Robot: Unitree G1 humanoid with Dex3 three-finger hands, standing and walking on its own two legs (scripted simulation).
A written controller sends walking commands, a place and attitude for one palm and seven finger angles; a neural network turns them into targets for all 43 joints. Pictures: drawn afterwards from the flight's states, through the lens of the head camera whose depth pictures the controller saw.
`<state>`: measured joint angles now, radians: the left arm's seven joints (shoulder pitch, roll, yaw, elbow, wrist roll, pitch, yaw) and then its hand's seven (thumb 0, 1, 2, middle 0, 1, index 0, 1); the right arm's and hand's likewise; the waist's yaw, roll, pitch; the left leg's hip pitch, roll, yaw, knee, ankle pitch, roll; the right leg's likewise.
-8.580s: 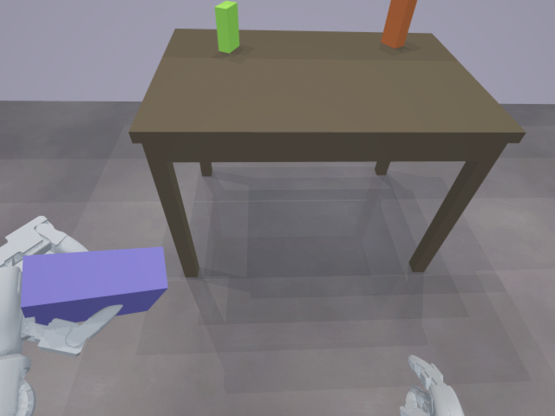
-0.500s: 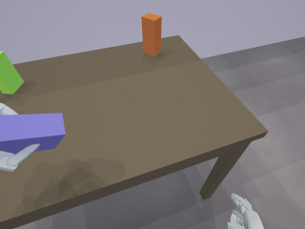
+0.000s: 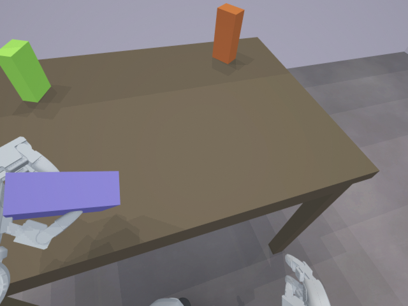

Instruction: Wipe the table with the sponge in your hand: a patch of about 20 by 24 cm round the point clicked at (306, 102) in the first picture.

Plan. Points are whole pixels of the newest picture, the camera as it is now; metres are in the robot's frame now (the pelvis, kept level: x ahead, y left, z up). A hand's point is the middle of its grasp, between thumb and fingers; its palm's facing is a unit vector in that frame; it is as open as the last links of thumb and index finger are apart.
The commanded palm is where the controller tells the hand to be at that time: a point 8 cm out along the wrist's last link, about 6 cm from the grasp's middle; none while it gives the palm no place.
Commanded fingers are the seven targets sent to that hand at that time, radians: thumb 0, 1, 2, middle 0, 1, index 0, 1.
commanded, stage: come to a stop and stand still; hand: left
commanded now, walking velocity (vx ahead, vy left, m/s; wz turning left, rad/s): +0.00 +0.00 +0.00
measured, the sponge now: (79, 194) +0.23 +0.22 +0.15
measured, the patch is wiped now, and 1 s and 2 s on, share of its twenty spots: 0.00 0.00 0.00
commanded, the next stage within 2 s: look again from close up in 0.34 s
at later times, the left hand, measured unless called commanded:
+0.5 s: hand (39, 201) +0.21 +0.26 +0.16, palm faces +0.44 -0.81 -0.39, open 8.9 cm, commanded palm +0.14 +0.28 +0.18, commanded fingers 0.00 0.10 1.30 -1.20 -1.60 -1.20 -1.60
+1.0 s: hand (80, 165) +0.27 +0.23 +0.16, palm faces +0.37 -0.83 -0.42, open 8.9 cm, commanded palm +0.21 +0.25 +0.18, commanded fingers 0.00 0.10 1.30 -1.20 -1.60 -1.20 -1.60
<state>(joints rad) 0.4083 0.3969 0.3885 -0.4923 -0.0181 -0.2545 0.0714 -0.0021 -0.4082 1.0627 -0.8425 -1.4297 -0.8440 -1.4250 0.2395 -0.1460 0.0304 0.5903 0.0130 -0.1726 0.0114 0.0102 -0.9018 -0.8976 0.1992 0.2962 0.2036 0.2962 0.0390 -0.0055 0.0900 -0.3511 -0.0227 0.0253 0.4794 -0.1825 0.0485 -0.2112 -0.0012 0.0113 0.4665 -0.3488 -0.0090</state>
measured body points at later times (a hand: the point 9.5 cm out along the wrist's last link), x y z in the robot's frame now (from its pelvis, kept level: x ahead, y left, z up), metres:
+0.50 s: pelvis +0.01 -0.01 +0.00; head +0.03 +0.02 +0.45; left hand +0.18 +0.30 +0.18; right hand +0.22 -0.20 -0.06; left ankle +0.10 +0.07 -0.74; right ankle +0.02 -0.15 -0.74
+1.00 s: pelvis +0.06 -0.03 +0.00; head +0.09 +0.00 +0.45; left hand +0.25 +0.27 +0.18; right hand +0.25 -0.25 -0.07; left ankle +0.10 +0.07 -0.74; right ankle +0.02 -0.15 -0.74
